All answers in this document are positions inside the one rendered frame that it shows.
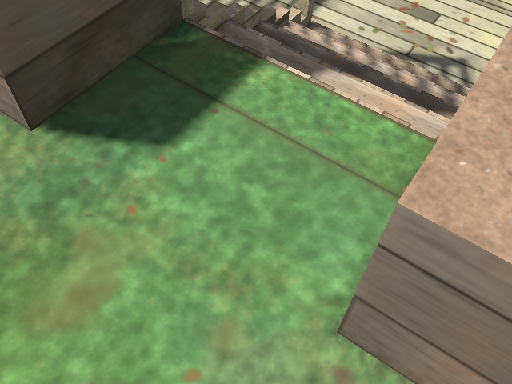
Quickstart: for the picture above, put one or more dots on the stairs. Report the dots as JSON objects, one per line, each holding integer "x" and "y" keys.
{"x": 357, "y": 89}

